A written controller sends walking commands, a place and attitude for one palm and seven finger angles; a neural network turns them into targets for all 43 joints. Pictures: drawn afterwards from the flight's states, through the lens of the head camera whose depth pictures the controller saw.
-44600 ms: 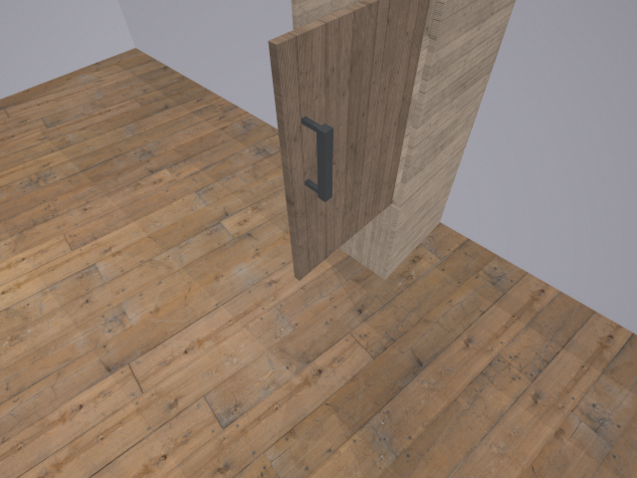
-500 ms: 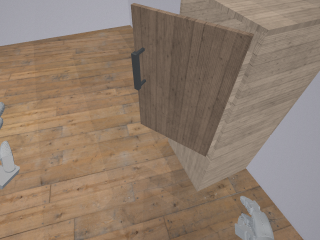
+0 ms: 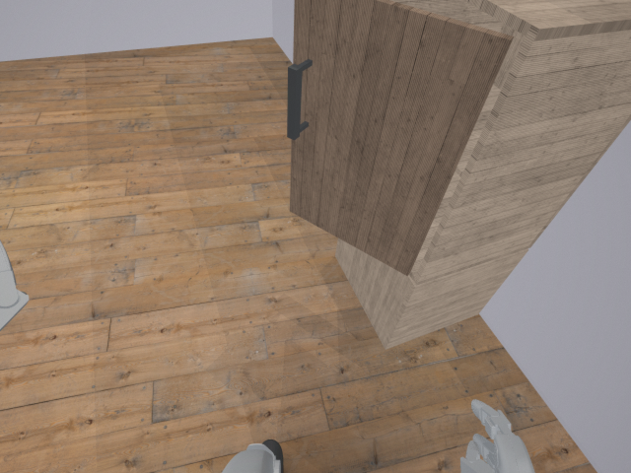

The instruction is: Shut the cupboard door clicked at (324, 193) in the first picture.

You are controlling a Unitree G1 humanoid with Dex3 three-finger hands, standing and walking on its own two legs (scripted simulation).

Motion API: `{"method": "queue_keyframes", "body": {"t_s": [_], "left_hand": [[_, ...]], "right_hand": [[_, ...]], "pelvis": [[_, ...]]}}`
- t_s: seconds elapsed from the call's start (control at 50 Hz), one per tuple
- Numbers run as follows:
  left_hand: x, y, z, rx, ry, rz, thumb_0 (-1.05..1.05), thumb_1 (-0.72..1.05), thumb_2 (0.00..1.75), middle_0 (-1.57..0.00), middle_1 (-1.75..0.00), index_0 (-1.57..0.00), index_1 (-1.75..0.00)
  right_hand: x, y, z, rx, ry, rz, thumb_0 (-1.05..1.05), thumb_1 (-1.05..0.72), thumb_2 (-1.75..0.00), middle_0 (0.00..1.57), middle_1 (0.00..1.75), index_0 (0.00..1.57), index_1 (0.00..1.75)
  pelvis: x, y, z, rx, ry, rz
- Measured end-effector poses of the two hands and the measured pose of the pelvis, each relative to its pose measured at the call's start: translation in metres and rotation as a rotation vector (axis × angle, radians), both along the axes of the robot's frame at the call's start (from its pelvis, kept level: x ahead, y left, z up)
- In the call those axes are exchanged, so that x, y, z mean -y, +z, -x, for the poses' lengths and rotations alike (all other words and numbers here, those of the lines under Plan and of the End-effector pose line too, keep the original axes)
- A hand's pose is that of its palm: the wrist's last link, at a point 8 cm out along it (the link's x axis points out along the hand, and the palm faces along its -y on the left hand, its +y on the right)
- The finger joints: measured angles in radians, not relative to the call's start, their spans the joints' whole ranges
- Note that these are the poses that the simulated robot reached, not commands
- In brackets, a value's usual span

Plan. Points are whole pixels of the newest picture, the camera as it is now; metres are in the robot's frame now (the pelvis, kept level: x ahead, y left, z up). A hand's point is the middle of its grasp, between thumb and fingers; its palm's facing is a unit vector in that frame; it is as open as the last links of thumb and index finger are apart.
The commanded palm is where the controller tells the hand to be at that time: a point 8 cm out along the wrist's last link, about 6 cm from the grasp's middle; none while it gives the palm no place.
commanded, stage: step back with the hand held close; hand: left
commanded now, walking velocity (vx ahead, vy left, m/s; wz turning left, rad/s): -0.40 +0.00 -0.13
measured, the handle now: (300, 100) +0.80 +0.05 +0.05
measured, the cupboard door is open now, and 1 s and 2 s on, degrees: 34 34 34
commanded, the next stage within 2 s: stop stepping back and stand still in 0.08 s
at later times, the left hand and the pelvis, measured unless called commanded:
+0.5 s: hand out of the picture +0.08 +0.30 +0.20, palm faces +0.37 -0.83 -0.41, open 7.4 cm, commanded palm +0.04 +0.34 +0.20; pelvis -0.13 +0.05 +0.01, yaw -5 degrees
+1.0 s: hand out of the picture +0.04 +0.33 +0.19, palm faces +0.33 -0.82 -0.46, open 7.4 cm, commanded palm +0.00 +0.37 +0.20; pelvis -0.18 +0.09 +0.01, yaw -7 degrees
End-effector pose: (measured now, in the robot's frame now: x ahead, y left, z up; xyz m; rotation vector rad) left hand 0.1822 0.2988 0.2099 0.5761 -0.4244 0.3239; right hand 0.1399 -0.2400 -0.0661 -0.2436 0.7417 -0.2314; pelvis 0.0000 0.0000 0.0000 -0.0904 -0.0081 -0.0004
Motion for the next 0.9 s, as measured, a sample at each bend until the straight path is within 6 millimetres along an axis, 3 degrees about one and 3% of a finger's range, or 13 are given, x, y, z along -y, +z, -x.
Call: {"method": "queue_keyframes", "body": {"t_s": [0.08, 0.16, 0.22, 0.32, 0.44, 0.52, 0.6, 0.72, 0.82, 0.9], "left_hand": [[-0.003, 0.004, 0.038, -0.007, 0.016, -0.041, 0.02, 0.89, 0.90, -0.21, -0.30, -0.21, -0.30], [-0.015, -0.007, 0.068, -0.065, 0.071, 0.035, 0.01, 0.89, 0.90, -0.21, -0.30, -0.22, -0.30], [-0.031, -0.018, 0.077, -0.060, 0.097, 0.097, 0.01, 0.89, 0.90, -0.21, -0.30, -0.22, -0.30], [-0.051, -0.021, 0.088, -0.037, 0.088, 0.133, 0.02, 0.89, 0.90, -0.21, -0.30, -0.21, -0.30], [-0.043, 0.000, 0.121, -0.055, 0.022, 0.137, 0.02, 0.89, 0.90, -0.20, -0.30, -0.21, -0.30], [-0.038, 0.005, 0.143, -0.065, -0.014, 0.072, 0.02, 0.89, 0.90, -0.20, -0.30, -0.21, -0.30], [-0.051, 0.001, 0.153, -0.054, 0.003, 0.111, 0.01, 0.89, 0.90, -0.21, -0.30, -0.21, -0.30], [-0.078, -0.021, 0.151, -0.033, 0.047, 0.190, 0.01, 0.89, 0.90, -0.21, -0.30, -0.21, -0.30], [-0.081, -0.018, 0.153, -0.089, 0.008, 0.151, 0.02, 0.89, 0.90, -0.20, -0.30, -0.21, -0.30], [-0.073, -0.005, 0.165, -0.113, -0.031, 0.083, 0.02, 0.89, 0.90, -0.20, -0.30, -0.21, -0.30]], "right_hand": [[-0.006, -0.006, 0.011, 0.003, 0.040, -0.022, 0.01, -0.90, -0.89, 0.20, 0.30, 0.20, 0.30], [-0.016, -0.004, 0.028, -0.051, 0.048, -0.016, 0.01, -0.90, -0.89, 0.20, 0.30, 0.20, 0.30], [-0.027, 0.000, 0.038, -0.044, 0.053, 0.018, 0.01, -0.90, -0.89, 0.20, 0.30, 0.20, 0.30], [-0.049, 0.012, 0.059, 0.031, 0.048, 0.004, 0.01, -0.90, -0.89, 0.20, 0.30, 0.20, 0.30], [-0.069, 0.031, 0.100, 0.073, 0.051, -0.053, 0.01, -0.90, -0.89, 0.20, 0.30, 0.20, 0.30], [-0.067, 0.022, 0.128, 0.057, 0.047, -0.049, 0.01, -0.90, -0.89, 0.20, 0.30, 0.20, 0.30], [-0.059, 0.010, 0.167, -0.023, -0.029, -0.032, 0.01, -0.90, -0.89, 0.20, 0.30, 0.20, 0.30], [-0.053, -0.001, 0.214, -0.086, -0.121, 0.048, 0.01, -0.90, -0.89, 0.20, 0.30, 0.20, 0.30], [-0.069, 0.004, 0.234, -0.085, -0.138, 0.019, 0.02, -0.90, -0.89, 0.20, 0.30, 0.20, 0.29], [-0.084, 0.006, 0.236, -0.074, -0.114, -0.030, 0.02, -0.90, -0.89, 0.20, 0.30, 0.20, 0.30]], "pelvis": [[-0.002, -0.004, 0.022, -0.007, 0.000, -0.018], [-0.016, 0.004, 0.035, 0.005, -0.032, -0.063], [-0.029, 0.003, 0.046, -0.005, -0.032, -0.058], [-0.042, 0.004, 0.082, 0.020, -0.028, -0.032], [-0.048, 0.020, 0.109, -0.001, -0.057, -0.013], [-0.052, 0.013, 0.135, -0.010, -0.095, -0.055], [-0.062, 0.014, 0.144, 0.023, -0.107, -0.053], [-0.082, 0.005, 0.152, 0.043, -0.080, -0.055], [-0.089, 0.013, 0.165, 0.041, -0.100, -0.049], [-0.090, 0.018, 0.172, 0.022, -0.108, -0.053]]}}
